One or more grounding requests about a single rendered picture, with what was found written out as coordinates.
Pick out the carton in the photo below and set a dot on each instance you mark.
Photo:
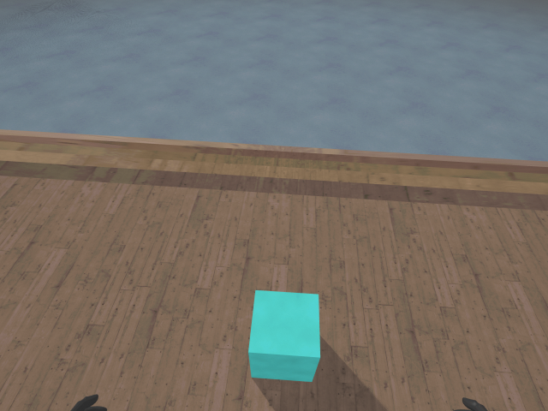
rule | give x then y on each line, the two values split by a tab
284	341

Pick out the robot left hand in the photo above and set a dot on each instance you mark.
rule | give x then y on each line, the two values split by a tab
86	403

